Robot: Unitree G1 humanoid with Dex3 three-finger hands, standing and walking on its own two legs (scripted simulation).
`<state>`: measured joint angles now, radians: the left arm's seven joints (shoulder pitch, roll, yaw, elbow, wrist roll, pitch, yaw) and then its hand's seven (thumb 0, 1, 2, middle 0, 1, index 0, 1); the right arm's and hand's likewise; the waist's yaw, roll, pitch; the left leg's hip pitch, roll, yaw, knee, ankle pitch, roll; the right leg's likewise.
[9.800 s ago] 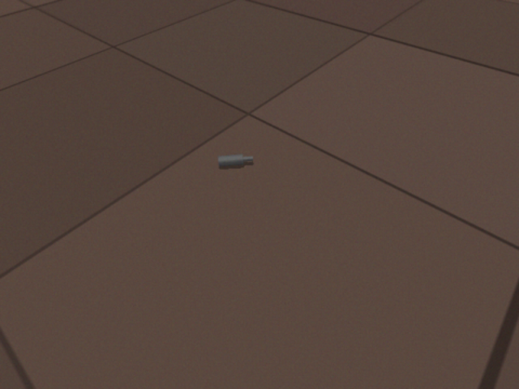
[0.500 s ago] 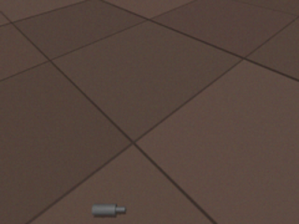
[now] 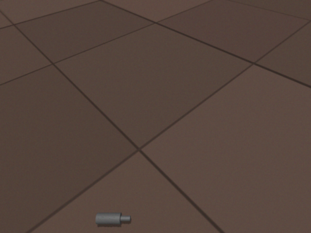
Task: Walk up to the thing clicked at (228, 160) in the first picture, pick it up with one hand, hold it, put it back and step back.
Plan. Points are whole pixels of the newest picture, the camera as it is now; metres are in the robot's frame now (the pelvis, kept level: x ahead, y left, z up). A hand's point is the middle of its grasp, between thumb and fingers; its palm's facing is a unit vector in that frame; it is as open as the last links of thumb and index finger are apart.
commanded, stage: stand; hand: left
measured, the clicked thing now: (113, 218) +0.38 +0.29 -0.75
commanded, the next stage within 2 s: walk up in 0.48 s
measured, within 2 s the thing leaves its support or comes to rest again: neither
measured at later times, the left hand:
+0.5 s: hand out of the picture +0.08 +0.26 -0.15, palm faces -0.01 -0.94 -0.35, open 7.4 cm
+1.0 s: hand out of the picture +0.02 +0.37 -0.18, palm faces -0.01 -0.93 -0.36, open 7.4 cm
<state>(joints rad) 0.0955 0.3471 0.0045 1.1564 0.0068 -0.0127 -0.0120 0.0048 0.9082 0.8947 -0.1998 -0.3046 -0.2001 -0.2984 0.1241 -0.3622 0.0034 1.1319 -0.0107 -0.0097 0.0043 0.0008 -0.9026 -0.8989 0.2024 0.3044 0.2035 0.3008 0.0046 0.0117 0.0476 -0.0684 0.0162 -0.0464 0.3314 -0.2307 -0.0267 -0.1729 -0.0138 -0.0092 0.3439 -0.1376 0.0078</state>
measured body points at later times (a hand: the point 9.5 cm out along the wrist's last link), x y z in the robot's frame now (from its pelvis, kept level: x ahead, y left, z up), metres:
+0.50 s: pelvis +0.00 +0.00 +0.00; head +0.01 -0.01 +0.45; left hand +0.08 +0.31 -0.13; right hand +0.07 -0.30 -0.14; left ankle -0.03 +0.14 -0.75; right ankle +0.03 -0.12 -0.75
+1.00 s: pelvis -0.06 +0.09 -0.01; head -0.01 +0.12 +0.44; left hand +0.02 +0.41 -0.15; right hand +0.00 -0.22 -0.12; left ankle -0.06 +0.19 -0.75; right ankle -0.06 -0.06 -0.70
